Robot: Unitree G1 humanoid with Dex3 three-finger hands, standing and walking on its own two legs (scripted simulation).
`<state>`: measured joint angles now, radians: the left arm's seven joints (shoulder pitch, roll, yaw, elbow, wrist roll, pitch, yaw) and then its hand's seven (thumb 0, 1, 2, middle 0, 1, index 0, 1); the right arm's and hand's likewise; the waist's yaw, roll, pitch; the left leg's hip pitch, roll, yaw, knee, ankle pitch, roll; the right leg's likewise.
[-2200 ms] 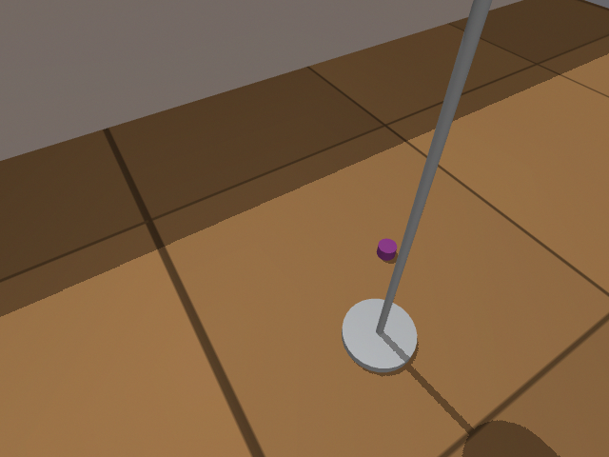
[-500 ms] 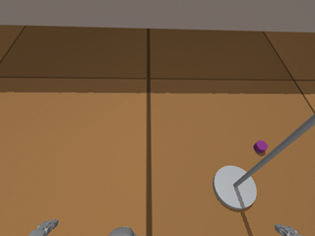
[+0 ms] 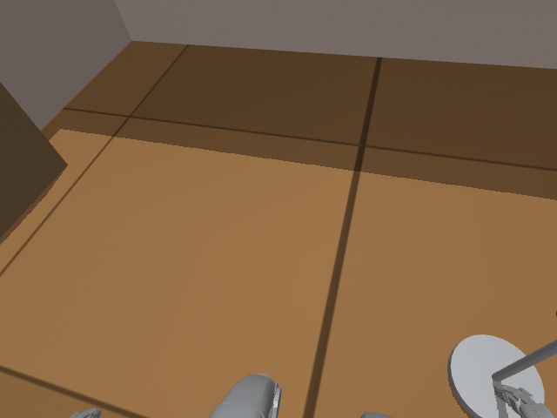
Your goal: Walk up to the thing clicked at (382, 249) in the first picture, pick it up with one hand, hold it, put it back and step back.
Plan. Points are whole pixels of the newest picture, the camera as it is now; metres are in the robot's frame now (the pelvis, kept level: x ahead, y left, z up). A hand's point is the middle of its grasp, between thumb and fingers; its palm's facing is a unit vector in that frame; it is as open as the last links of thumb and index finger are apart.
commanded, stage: walk up
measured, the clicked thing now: out of the picture +0.52 -0.87 -0.73
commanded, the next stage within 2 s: stand in 1.32 s
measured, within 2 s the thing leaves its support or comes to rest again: neither
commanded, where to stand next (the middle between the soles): +0.10 +0.01 m, yaw +14 degrees
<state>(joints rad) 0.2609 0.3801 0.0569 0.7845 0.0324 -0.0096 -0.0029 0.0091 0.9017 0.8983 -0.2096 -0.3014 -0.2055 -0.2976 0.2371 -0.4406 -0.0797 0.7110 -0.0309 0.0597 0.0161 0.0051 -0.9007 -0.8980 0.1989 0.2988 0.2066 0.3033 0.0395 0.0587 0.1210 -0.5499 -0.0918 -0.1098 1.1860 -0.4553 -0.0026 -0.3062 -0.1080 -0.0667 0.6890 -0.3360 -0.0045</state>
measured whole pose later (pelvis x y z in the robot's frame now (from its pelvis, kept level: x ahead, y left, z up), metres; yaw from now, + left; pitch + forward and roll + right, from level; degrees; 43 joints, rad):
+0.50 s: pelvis +0.02 +0.03 -0.01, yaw +12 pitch -1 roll +0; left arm 0.24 0.40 0.05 0.83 0.01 0.02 -0.02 0.01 0.90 0.90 -0.21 -0.30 -0.20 -0.30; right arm 0.29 -0.40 -0.03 0.81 -0.01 -0.04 -0.02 0.00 -0.90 -0.90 0.20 0.30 0.21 0.30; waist 0.01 -0.05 0.12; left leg -0.34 -0.05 -0.09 0.71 -0.35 0.00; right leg -0.40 -0.08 -0.01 0.84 -0.48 -0.03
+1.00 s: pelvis +0.01 +0.02 +0.01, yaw +17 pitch -2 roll +0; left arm 0.15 0.38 0.01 1.00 0.01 0.00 -0.03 0.01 0.90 0.90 -0.21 -0.30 -0.20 -0.30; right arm 0.17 -0.37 0.00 1.00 -0.01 -0.02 0.01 0.00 -0.90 -0.90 0.20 0.30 0.21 0.30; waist 0.02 0.00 0.07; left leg -0.28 -0.04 -0.09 0.60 -0.29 0.00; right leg -0.28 -0.06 -0.06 0.59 -0.27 0.02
